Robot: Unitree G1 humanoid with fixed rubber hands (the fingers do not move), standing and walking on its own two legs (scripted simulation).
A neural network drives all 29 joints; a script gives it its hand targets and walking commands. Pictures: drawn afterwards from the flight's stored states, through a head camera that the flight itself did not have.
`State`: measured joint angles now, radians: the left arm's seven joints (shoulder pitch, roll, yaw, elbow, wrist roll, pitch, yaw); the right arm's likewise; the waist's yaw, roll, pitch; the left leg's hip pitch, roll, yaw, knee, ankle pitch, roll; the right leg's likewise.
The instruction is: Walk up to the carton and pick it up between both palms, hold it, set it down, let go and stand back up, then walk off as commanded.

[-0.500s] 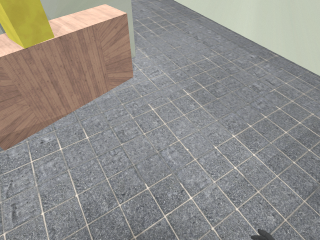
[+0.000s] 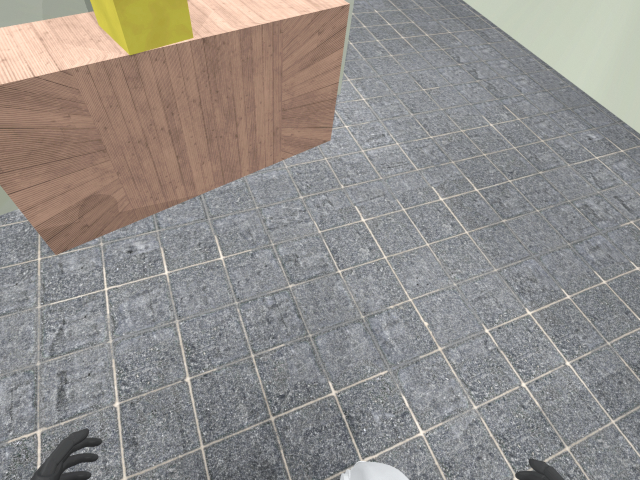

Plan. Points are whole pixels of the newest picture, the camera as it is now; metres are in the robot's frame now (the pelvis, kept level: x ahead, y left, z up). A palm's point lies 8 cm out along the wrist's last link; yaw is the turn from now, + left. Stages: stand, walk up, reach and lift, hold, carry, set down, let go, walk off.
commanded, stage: walk up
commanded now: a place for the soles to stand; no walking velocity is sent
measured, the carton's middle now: out of the picture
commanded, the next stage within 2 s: none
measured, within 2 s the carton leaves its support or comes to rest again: neither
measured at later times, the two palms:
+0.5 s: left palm (27, 369) +0.26 +0.40 -0.10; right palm (458, 356) +0.31 -0.23 -0.11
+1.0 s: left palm (42, 263) +0.42 +0.44 -0.08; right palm (415, 261) +0.50 -0.19 -0.13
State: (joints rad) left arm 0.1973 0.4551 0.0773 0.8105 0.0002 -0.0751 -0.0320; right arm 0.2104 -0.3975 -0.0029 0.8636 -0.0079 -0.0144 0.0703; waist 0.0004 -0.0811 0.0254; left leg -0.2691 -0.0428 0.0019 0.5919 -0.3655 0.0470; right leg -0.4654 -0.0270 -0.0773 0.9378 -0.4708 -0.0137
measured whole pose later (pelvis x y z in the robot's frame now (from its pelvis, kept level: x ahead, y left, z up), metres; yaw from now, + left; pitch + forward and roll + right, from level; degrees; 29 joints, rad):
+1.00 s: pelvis +0.37 +0.10 -0.02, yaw +12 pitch -2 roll -1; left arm 0.19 0.41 0.06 0.81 0.00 -0.12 -0.01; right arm 0.27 -0.42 0.00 0.86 -0.01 -0.04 0.04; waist 0.00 0.06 0.06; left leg -0.42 0.01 0.00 1.15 -0.41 0.01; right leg -0.29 -0.07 -0.15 0.76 -0.43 -0.02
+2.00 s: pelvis +0.59 +0.20 -0.02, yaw +20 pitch -2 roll +0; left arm 0.19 0.41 0.07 0.81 0.00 -0.06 -0.03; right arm 0.30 -0.42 0.00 0.86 -0.01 -0.07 0.02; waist 0.00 0.00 0.08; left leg -0.41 0.00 -0.01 0.79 -0.34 0.02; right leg -0.35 -0.07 -0.14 1.02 -0.52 -0.03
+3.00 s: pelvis +0.73 +0.23 -0.03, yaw +25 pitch -2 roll +2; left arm 0.21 0.43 0.08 0.80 0.00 -0.03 -0.03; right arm 0.29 -0.43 0.00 0.86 -0.01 -0.08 -0.02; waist 0.00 -0.11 0.09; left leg -0.42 -0.04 -0.02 0.80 -0.35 0.01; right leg -0.46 -0.06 -0.10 1.06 -0.57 -0.04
